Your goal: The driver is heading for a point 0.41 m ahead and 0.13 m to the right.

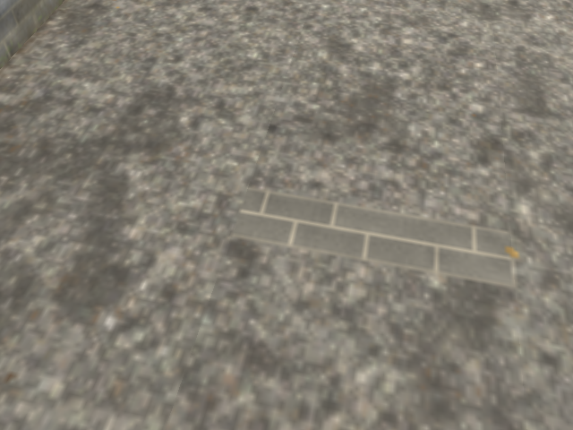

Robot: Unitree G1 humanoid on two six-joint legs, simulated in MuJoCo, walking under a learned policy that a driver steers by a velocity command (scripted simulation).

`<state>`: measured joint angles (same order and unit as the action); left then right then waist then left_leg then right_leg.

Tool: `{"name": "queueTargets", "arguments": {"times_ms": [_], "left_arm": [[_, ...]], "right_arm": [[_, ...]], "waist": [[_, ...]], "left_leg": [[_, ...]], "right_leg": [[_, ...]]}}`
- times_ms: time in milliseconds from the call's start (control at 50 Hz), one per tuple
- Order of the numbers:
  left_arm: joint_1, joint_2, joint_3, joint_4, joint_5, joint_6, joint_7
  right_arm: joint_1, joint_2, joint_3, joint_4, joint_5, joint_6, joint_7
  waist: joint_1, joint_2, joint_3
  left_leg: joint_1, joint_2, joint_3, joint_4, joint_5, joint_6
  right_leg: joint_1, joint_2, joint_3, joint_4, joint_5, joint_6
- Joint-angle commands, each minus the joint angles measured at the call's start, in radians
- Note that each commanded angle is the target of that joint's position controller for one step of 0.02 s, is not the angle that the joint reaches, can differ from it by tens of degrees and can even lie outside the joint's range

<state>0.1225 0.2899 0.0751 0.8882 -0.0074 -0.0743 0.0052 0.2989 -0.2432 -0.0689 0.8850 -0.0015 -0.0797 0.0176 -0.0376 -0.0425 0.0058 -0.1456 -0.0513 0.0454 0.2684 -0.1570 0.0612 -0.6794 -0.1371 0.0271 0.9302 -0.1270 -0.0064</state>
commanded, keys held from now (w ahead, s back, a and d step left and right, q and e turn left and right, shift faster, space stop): w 0.32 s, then no key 0.68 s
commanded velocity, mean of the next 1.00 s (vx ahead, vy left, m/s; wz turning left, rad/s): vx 0.27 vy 0.00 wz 0.01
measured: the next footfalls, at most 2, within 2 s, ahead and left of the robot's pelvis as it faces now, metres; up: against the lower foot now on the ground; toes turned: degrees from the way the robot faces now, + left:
right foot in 0.26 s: +0.31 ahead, -0.16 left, +0.00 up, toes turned -3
left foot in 0.70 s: +0.47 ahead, +0.06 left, +0.00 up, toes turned +0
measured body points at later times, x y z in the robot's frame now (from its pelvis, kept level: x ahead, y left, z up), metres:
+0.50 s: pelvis +0.26 -0.08 +0.00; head +0.29 -0.09 +0.45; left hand +0.32 +0.19 -0.13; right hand +0.38 -0.35 -0.13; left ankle +0.32 +0.09 -0.68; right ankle +0.27 -0.16 -0.75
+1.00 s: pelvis +0.36 -0.05 -0.02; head +0.38 -0.04 +0.43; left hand +0.42 +0.22 -0.17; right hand +0.50 -0.29 -0.14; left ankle +0.43 +0.06 -0.75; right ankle +0.27 -0.16 -0.75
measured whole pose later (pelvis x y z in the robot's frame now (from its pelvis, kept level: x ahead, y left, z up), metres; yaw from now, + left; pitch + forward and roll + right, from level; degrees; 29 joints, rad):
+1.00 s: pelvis +0.36 -0.05 -0.02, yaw -1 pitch +1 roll +0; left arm 0.19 0.24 0.03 1.04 0.00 0.01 0.03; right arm 0.07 -0.21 -0.05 0.95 0.00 -0.02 -0.01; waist 0.02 0.00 0.03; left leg -0.37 0.00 0.02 0.54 -0.17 0.02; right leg -0.12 0.00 -0.03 0.51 -0.40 0.00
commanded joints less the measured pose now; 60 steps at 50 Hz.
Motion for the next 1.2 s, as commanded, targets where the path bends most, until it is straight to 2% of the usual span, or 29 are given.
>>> {"name": "queueTargets", "arguments": {"times_ms": [20,80,160,200,220,240,260,280,300,320,340,360,400,440,520,560,620,660,680,700,720,740,760,780,800,840,860,960,1200], "left_arm": [[-0.04,0.024,0.0,-0.056,0.004,-0.006,-0.007],[-0.141,0.02,-0.01,-0.082,-0.004,-0.006,-0.018],[-0.226,0.039,-0.015,-0.122,-0.011,-0.014,-0.04],[-0.203,0.061,-0.01,-0.124,-0.012,-0.021,-0.048],[-0.15,0.079,-0.001,-0.111,-0.01,-0.024,-0.049],[-0.031,0.108,0.018,-0.073,-0.006,-0.024,-0.045],[0.15,0.168,0.042,-0.023,0.002,-0.025,-0.036],[0.275,0.268,0.066,-0.002,0.015,-0.018,-0.029],[0.305,0.209,0.046,0.005,0.001,-0.013,-0.031],[0.232,0.158,0.028,-0.007,-0.006,-0.014,-0.031],[0.14,0.128,0.017,-0.033,0.001,-0.014,-0.029],[0.066,0.097,0.007,-0.043,0.011,-0.016,-0.032],[0.022,0.059,-0.004,-0.038,0.025,-0.025,-0.037],[0.027,0.072,-0.003,-0.018,0.028,-0.03,-0.031],[0.025,0.093,-0.002,0.005,0.021,-0.015,-0.005],[0.056,0.106,-0.001,0.025,0.018,-0.007,0.0],[0.08,0.106,-0.004,0.055,0.014,0.007,0.002],[0.071,0.104,-0.006,0.065,0.006,0.018,0.004],[0.059,0.096,-0.009,0.067,-0.003,0.023,0.007],[0.098,0.08,-0.014,0.075,0.0,0.023,0.007],[0.148,0.06,-0.019,0.075,0.022,0.015,0.008],[0.265,0.003,-0.032,0.105,0.028,0.012,0.007],[0.223,0.014,-0.034,0.108,0.022,0.021,0.011],[0.175,0.032,-0.031,0.095,0.013,0.037,0.014],[0.15,0.042,-0.03,0.097,0.009,0.056,0.02],[0.139,0.087,-0.02,0.111,0.012,0.085,0.026],[0.141,0.08,-0.02,0.117,0.012,0.089,0.026],[0.123,0.056,-0.025,0.138,0.011,0.082,0.024],[0.155,0.034,-0.034,0.182,0.015,0.075,0.03]], "right_arm": [[-0.044,-0.147,-0.029,-0.054,0.005,-0.02,-0.014],[0.011,-0.166,-0.033,-0.023,0.015,-0.02,-0.019],[0.067,-0.177,-0.039,0.018,0.023,-0.005,-0.024],[0.064,-0.19,-0.044,0.026,0.024,0.005,-0.028],[0.049,-0.198,-0.045,0.025,0.025,0.011,-0.03],[0.038,-0.187,-0.041,0.024,0.026,0.016,-0.031],[0.041,-0.154,-0.027,0.011,0.017,0.018,-0.034],[0.142,-0.058,0.003,-0.009,0.008,0.001,-0.025],[0.125,-0.069,0.005,0.0,0.012,-0.022,-0.02],[0.044,-0.15,-0.019,-0.018,0.038,-0.036,-0.015],[-0.02,-0.156,-0.018,-0.034,0.043,-0.038,-0.018],[-0.049,-0.147,-0.022,-0.036,0.028,-0.031,-0.028],[-0.004,-0.115,-0.027,-0.021,0.013,-0.002,-0.039],[0.021,-0.081,-0.023,-0.014,0.008,0.017,-0.044],[-0.078,-0.051,-0.007,-0.038,-0.001,0.025,-0.043],[-0.138,-0.054,-0.004,-0.046,0.004,0.028,-0.037],[-0.192,-0.075,-0.005,-0.056,0.004,0.033,-0.032],[-0.201,-0.087,-0.008,-0.058,-0.003,0.03,-0.027],[-0.175,-0.089,-0.01,-0.047,-0.008,0.026,-0.026],[-0.145,-0.123,-0.02,-0.033,-0.016,0.023,-0.029],[-0.125,-0.182,-0.03,-0.029,-0.024,0.023,-0.035],[-0.134,-0.159,-0.021,-0.019,-0.024,0.033,-0.04],[-0.138,-0.09,-0.007,-0.015,-0.013,0.044,-0.035],[-0.167,-0.071,0.0,-0.011,-0.008,0.052,-0.031],[-0.213,-0.081,-0.001,-0.018,-0.008,0.057,-0.027],[-0.251,-0.099,-0.006,-0.026,-0.004,0.054,-0.02],[-0.25,-0.106,-0.008,-0.017,-0.002,0.05,-0.02],[-0.241,-0.094,-0.007,0.023,0.0,0.052,-0.033],[-0.272,-0.084,-0.007,0.077,0.0,0.084,-0.047]], "waist": [[0.026,0.11,0.01],[-0.007,0.106,0.034],[-0.024,0.108,0.062],[-0.001,0.124,0.045],[0.033,0.134,0.013],[0.092,0.123,-0.057],[0.156,0.077,-0.185],[0.142,-0.145,-0.335],[0.155,-0.221,-0.403],[0.152,-0.15,-0.269],[0.125,-0.086,-0.162],[0.089,-0.026,-0.086],[0.023,-0.043,-0.066],[-0.003,-0.039,-0.073],[0.007,-0.037,-0.08],[0.036,-0.038,-0.087],[0.056,-0.04,-0.073],[0.045,-0.037,-0.063],[0.021,-0.025,-0.067],[0.019,0.015,-0.086],[0.055,0.084,-0.136],[0.113,0.2,-0.203],[0.078,0.203,-0.211],[0.081,0.192,-0.184],[0.088,0.169,-0.153],[0.079,0.123,-0.102],[0.08,0.113,-0.102],[0.064,0.063,-0.111],[0.056,0.043,-0.01]], "left_leg": [[-0.017,0.246,-0.141,-0.146,0.193,0.154],[0.006,0.248,-0.117,-0.147,0.145,0.141],[0.134,0.305,-0.133,-0.088,0.153,0.129],[0.18,0.322,-0.14,-0.035,0.241,0.11],[0.185,0.312,-0.127,0.028,0.376,0.097],[0.168,0.268,-0.09,0.165,0.527,0.076],[0.035,0.213,-0.043,0.402,0.466,0.043],[-0.382,0.063,0.012,0.807,0.087,-0.039],[-0.545,0.002,-0.12,0.98,-0.416,-0.042],[-0.649,0.065,-0.157,1.061,-0.376,-0.024],[-0.644,0.115,-0.122,1.034,-0.29,-0.016],[-0.589,0.148,-0.102,0.973,-0.225,-0.025],[-0.437,0.175,-0.106,0.888,-0.189,-0.038],[-0.387,0.163,-0.09,0.823,-0.148,-0.059],[-0.332,0.149,-0.068,0.53,0.063,-0.075],[-0.295,0.129,-0.059,0.425,0.144,-0.076],[-0.276,0.116,-0.069,0.334,0.136,-0.068],[-0.248,0.105,-0.066,0.265,0.103,-0.047],[-0.187,0.095,-0.056,0.183,0.163,-0.03],[-0.091,0.114,-0.081,0.12,0.368,-0.009],[0.051,0.2,-0.153,0.185,0.703,0.026],[0.196,0.288,-0.234,0.237,0.784,0.132],[0.172,0.304,-0.271,0.22,0.67,0.168],[0.12,0.285,-0.272,0.196,0.508,0.153],[0.053,0.249,-0.251,0.187,0.39,0.122],[-0.034,0.184,-0.182,0.193,0.335,0.067],[-0.029,0.168,-0.159,0.205,0.337,0.052],[0.017,0.143,-0.126,0.248,0.405,0.052],[0.001,0.111,-0.104,0.214,0.155,0.023]], "right_leg": [[0.005,0.001,0.007,-0.162,0.173,0.007],[0.046,0.033,-0.015,-0.292,0.239,0.004],[0.024,0.047,-0.009,-0.382,0.151,-0.027],[0.085,0.066,-0.024,-0.413,0.072,-0.053],[0.176,0.093,-0.051,-0.432,0.046,-0.069],[0.342,0.127,-0.083,-0.454,0.049,-0.091],[0.625,0.059,-0.01,-0.413,0.097,-0.135],[1.036,-0.197,0.408,-0.448,-0.016,-0.286],[1.096,-0.26,0.689,-0.605,-0.134,-0.329],[0.997,-0.227,0.575,-0.623,-0.21,-0.28],[0.838,-0.198,0.437,-0.635,-0.079,-0.249],[0.681,-0.161,0.326,-0.652,0.117,-0.234],[0.52,-0.11,0.184,-0.672,0.414,-0.213],[0.469,-0.092,0.1,-0.683,0.603,-0.228],[0.457,-0.039,-0.023,-0.684,0.67,-0.196],[0.486,-0.036,-0.029,-0.683,0.632,-0.188],[0.542,-0.06,0.001,-0.655,0.554,-0.19],[0.565,-0.07,0.025,-0.599,0.506,-0.178],[0.56,-0.052,0.023,-0.552,0.453,-0.154],[0.546,-0.006,0.018,-0.499,0.373,-0.111],[0.475,0.058,-0.014,-0.428,0.217,-0.068],[0.358,0.103,-0.034,-0.396,-0.061,-0.018],[0.356,0.111,-0.035,-0.381,-0.206,0.005],[0.358,0.107,-0.027,-0.409,-0.218,0.008],[0.392,0.105,-0.025,-0.447,-0.177,0.005],[0.44,0.103,-0.031,-0.485,-0.111,-0.01],[0.442,0.101,-0.028,-0.489,-0.103,-0.018],[0.461,0.089,-0.026,-0.489,-0.002,-0.017],[0.384,0.082,-0.025,-0.531,-0.166,-0.022]]}}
